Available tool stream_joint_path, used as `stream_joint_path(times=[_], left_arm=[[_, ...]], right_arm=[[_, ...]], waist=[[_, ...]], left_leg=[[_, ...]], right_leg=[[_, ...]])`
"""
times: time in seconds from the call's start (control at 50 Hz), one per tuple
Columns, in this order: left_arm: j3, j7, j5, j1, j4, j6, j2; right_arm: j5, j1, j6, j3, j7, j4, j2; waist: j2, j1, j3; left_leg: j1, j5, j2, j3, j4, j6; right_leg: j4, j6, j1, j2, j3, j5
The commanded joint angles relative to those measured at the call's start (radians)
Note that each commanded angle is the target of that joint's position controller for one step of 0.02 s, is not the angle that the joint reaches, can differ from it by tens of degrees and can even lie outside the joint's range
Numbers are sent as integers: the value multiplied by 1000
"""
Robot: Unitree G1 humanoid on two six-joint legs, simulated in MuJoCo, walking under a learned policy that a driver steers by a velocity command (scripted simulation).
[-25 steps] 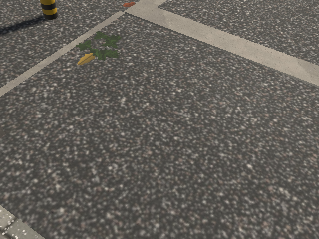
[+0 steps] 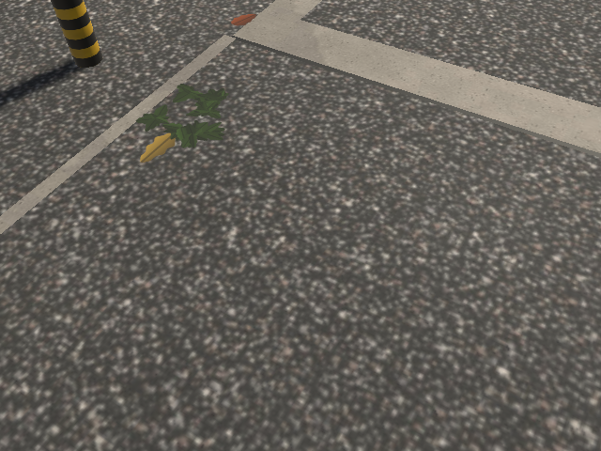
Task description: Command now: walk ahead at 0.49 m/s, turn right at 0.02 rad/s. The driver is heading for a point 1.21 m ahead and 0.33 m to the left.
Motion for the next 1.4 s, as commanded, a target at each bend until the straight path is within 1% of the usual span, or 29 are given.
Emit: stream_joint_path(times=[0.02,0.12,0.22,0.26,0.3,0.32,0.34,0.36,0.38,0.4,0.42,0.44,0.5,0.54,0.64,0.78,0.82,0.86,0.88,0.9,0.92,0.94,0.96,1.0,1.1,1.2,1.3,1.36,1.4], left_arm=[[25,4,-11,51,-11,-25,113],[17,5,-11,124,43,-25,104],[16,20,-2,188,99,-20,123],[17,27,3,165,108,-17,137],[21,30,10,141,115,-10,154],[18,29,5,132,111,-7,149],[0,24,-15,170,73,-11,84],[5,17,-28,252,86,-10,61],[24,22,-3,164,76,-6,135],[21,17,-2,92,57,-12,119],[18,13,-3,67,56,-11,94],[18,9,10,62,54,1,83],[11,-8,23,74,65,32,46],[12,-14,23,-4,40,40,49],[3,-18,13,-216,-26,35,37],[-1,-12,10,-377,-85,22,49],[7,-7,9,-325,-79,11,63],[29,9,16,-75,0,-9,100],[51,25,41,104,38,-21,169],[81,26,56,173,44,-14,280],[71,19,22,111,33,1,213],[52,18,13,0,16,1,148],[39,15,12,-59,10,-6,93],[26,23,7,-73,30,-20,46],[33,26,-3,7,67,-51,63],[30,30,1,54,90,-50,63],[39,43,4,132,120,-33,98],[48,52,8,120,120,-13,133],[57,49,8,108,109,8,161]], right_arm=[[-9,-9,7,-11,10,-47,-50],[-1,-218,1,9,14,-113,-19],[4,-335,-6,15,8,-154,-30],[4,-292,-12,9,-1,-144,-45],[2,-95,-22,-10,-18,-78,-79],[-12,77,-32,-25,-30,-25,-112],[-37,220,-34,-51,-44,-3,-210],[-11,204,-20,-61,-36,3,-232],[22,92,-15,-54,-28,-12,-185],[26,8,-19,-38,-25,-23,-120],[20,-27,-26,-26,-23,-18,-74],[20,-31,-35,-19,-26,-3,-52],[23,18,-60,-17,-26,38,-53],[26,51,-67,-23,-25,59,-74],[28,133,-61,-17,-25,97,-66],[12,232,-51,-15,-43,150,-77],[8,201,-47,-19,-50,151,-94],[14,157,-44,-21,-47,144,-105],[27,147,-48,-11,-43,117,-77],[68,279,-46,14,-37,96,50],[38,230,-35,-19,-48,117,-75],[32,153,-34,-28,-45,95,-80],[32,110,-34,-25,-39,86,-54],[9,104,-9,-29,-25,86,-25],[3,8,30,-28,1,40,15],[5,-183,26,-13,19,-36,29],[-4,-305,25,-6,29,-96,16],[-8,-244,27,-20,21,-89,-11],[-9,-53,16,-45,9,-36,-49]], waist=[[-98,-8,33],[-91,29,62],[-89,51,77],[-98,17,52],[-106,-68,-59],[-85,-139,-152],[55,-155,-288],[210,-96,-379],[50,-68,-226],[9,-45,-100],[-20,-14,-28],[-5,13,0],[10,42,-3],[9,37,24],[13,-12,61],[28,-56,77],[34,-16,58],[6,95,-72],[-59,157,-197],[-290,110,-350],[-153,106,-312],[-104,64,-149],[-78,45,-69],[-112,1,-5],[-102,-18,22],[-101,9,67],[-102,39,79],[-134,-3,26],[-125,-80,-85]], left_leg=[[-158,87,41,7,-30,-24],[-164,247,19,58,-288,-42],[-112,254,-26,81,-466,7],[-30,177,-62,92,-502,41],[198,113,-123,107,-555,83],[440,145,-79,61,-592,117],[721,41,189,-265,-602,190],[850,47,362,-711,-743,306],[722,-7,310,-603,-773,275],[572,8,275,-462,-810,252],[456,70,227,-365,-854,216],[381,129,183,-292,-875,185],[319,249,140,-186,-919,174],[327,248,128,-146,-956,175],[391,341,84,-67,-968,145],[585,527,144,-70,-886,142],[606,693,153,-80,-799,128],[537,812,99,-50,-528,96],[347,557,48,-22,-273,78],[-19,-116,-123,60,96,28],[-96,-234,-104,-48,203,43],[-119,-147,-52,-66,200,49],[-100,-80,-15,-62,158,48],[-37,-31,19,-54,99,35],[-128,92,38,-22,52,11],[-149,255,25,41,-221,-1],[-114,205,-10,124,-397,49],[8,56,-92,172,-430,106],[230,6,-162,172,-504,157]], right_leg=[[-208,-114,62,-260,211,263],[-206,-94,84,-221,124,416],[-175,-88,212,-269,121,542],[-91,-75,262,-282,106,746],[153,-51,272,-262,82,945],[367,-35,150,-228,56,806],[713,-8,-116,-140,4,382],[1003,13,-381,40,64,-325],[1033,-2,-469,-38,154,-257],[987,-4,-477,-78,145,-179],[917,-3,-442,-116,134,-138],[860,5,-397,-140,134,-120],[796,34,-346,-152,104,-79],[731,53,-416,-173,84,-11],[473,84,-490,-176,34,161],[267,42,-476,-129,10,136],[217,17,-383,-98,11,54],[116,-21,-53,-52,-4,63],[104,-63,223,-213,157,4],[38,-185,526,-523,607,-77],[-42,-179,427,-512,693,-146],[-69,-147,277,-471,525,-146],[-111,-120,157,-428,407,-71],[-153,-59,27,-353,232,40],[-192,-50,24,-335,57,205],[-193,-39,46,-298,-82,309],[-136,-34,192,-345,-150,471],[44,-21,262,-355,-197,860],[360,-12,225,-351,-209,896]])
